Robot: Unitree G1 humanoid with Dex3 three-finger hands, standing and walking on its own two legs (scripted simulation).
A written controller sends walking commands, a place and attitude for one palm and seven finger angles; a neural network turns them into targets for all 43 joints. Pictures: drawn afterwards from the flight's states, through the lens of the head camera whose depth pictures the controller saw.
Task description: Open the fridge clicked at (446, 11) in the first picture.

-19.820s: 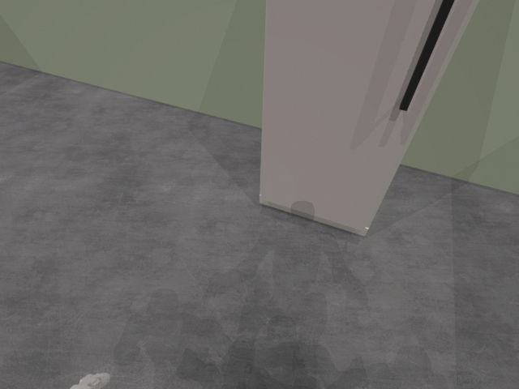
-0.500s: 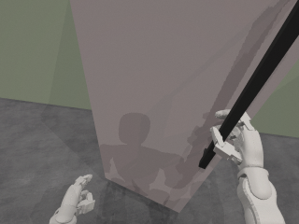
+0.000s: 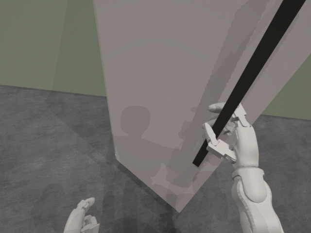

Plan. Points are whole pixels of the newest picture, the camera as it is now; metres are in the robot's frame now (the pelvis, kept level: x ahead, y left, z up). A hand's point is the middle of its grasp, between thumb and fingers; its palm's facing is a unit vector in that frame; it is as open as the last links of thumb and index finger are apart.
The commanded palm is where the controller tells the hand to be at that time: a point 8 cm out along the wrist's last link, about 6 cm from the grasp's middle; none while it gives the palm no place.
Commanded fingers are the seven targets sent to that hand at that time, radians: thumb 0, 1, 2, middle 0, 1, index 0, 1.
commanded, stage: walk backward, drawing the door open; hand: right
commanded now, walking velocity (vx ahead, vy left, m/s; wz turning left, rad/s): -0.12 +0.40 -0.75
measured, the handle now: (235, 100) +0.35 -0.08 +0.22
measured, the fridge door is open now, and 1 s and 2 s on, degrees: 35 54 79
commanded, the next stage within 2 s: stop walking and hold the door back in 1.56 s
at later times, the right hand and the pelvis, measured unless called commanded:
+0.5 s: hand (174, 159) +0.24 +0.02 +0.14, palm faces +0.21 +0.97 -0.14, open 6.5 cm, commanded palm +0.19 -0.02 +0.15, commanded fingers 0.00 -0.90 -0.90 0.45 1.40 0.45 1.40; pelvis -0.02 +0.19 -0.01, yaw -25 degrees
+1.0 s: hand (147, 161) +0.22 +0.07 +0.14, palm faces +0.77 +0.60 -0.23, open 6.4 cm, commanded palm +0.16 +0.06 +0.15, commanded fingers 0.00 -0.90 -0.90 0.45 1.40 0.45 1.40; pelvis +0.10 +0.39 -0.01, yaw -47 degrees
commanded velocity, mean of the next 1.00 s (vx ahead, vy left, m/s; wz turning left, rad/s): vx -0.14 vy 0.36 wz -0.67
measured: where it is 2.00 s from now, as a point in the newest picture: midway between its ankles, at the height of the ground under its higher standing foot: (46, 211)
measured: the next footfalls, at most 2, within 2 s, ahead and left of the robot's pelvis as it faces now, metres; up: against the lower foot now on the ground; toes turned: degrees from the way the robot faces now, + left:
right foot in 0.22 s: -0.01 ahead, -0.09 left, +0.00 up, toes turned -15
left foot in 0.44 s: +0.10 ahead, +0.31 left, +0.00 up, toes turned -23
